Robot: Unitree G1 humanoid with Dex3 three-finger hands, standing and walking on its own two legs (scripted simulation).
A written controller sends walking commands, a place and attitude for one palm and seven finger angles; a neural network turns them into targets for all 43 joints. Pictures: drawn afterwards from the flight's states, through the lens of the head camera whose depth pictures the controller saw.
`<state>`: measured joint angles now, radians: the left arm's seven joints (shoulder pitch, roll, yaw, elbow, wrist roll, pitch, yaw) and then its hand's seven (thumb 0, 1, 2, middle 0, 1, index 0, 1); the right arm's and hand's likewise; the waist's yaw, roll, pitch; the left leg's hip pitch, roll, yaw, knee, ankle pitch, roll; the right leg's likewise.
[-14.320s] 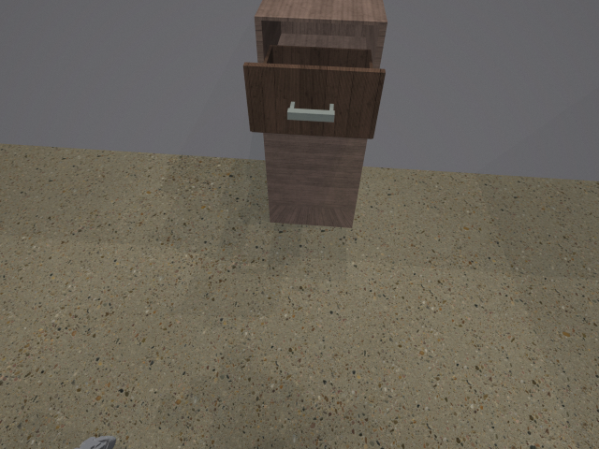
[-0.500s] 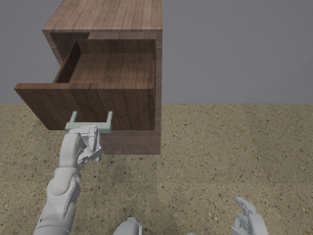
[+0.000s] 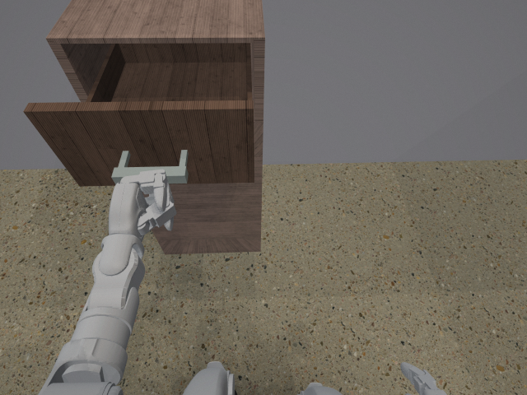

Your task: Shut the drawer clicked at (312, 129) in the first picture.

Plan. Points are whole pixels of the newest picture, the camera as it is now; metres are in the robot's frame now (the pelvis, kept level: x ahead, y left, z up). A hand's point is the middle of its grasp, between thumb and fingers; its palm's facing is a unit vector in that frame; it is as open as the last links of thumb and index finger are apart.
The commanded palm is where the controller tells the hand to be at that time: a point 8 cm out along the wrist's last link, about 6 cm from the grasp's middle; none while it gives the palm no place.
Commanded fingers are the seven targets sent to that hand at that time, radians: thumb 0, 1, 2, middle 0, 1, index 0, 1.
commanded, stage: push the drawer shut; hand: left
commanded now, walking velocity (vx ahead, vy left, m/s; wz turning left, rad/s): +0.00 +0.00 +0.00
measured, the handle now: (153, 165) +0.46 +0.19 +0.06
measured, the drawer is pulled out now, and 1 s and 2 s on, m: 0.18 0.06 0.00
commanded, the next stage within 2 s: pull the fist back off the drawer in 1.76 s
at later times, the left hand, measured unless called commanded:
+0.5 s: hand (175, 174) +0.45 +0.15 +0.06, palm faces +0.05 -1.00 -0.03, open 2.9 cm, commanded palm +0.43 +0.20 +0.07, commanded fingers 0.00 0.90 0.90 -1.40 -1.60 -1.40 -1.60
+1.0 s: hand (179, 149) +0.50 +0.16 +0.06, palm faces +0.06 -1.00 -0.03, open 3.0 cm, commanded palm +0.50 +0.20 +0.07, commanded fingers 0.00 0.90 0.90 -1.40 -1.60 -1.40 -1.60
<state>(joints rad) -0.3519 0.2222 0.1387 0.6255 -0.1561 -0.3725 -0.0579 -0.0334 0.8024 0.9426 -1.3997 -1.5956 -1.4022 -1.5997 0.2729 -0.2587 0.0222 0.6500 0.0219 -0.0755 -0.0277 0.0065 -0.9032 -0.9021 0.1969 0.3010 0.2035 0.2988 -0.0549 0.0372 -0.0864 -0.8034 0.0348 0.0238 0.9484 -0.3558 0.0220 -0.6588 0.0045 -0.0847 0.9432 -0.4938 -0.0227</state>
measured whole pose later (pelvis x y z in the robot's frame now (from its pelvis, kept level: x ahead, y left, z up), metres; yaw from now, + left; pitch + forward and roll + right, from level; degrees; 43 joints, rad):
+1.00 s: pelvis +0.00 +0.00 -0.02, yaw -2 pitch +19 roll -3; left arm -0.86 0.41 0.34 1.16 -0.07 -0.42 -0.09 -0.02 0.79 0.94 -1.40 -1.60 -1.40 -1.60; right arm 0.36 -0.27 0.03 0.67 -0.01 0.02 0.00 0.00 -0.90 -0.90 0.20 0.30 0.20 0.30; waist -0.15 0.04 -0.11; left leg -1.00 0.07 0.01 1.05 -0.39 0.02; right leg -0.85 0.04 -0.09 1.03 -0.51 -0.03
